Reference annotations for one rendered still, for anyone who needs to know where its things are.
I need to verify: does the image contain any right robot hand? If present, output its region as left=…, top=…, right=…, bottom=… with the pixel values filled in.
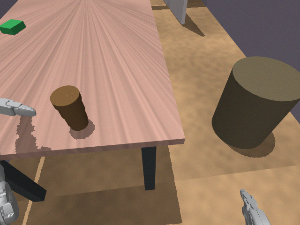
left=240, top=189, right=271, bottom=225

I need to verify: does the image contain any left robot arm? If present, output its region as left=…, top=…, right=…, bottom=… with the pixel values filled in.
left=0, top=164, right=19, bottom=225

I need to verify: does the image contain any table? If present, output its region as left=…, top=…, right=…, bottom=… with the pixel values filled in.
left=0, top=0, right=185, bottom=202

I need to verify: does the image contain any left robot hand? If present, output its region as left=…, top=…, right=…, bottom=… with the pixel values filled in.
left=0, top=98, right=36, bottom=117

